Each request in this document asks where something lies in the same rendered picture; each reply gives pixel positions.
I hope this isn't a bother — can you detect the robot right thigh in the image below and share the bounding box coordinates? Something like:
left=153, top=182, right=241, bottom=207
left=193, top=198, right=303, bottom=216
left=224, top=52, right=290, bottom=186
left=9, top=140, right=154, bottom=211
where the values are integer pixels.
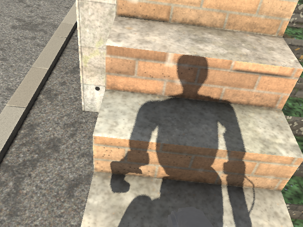
left=168, top=206, right=213, bottom=227

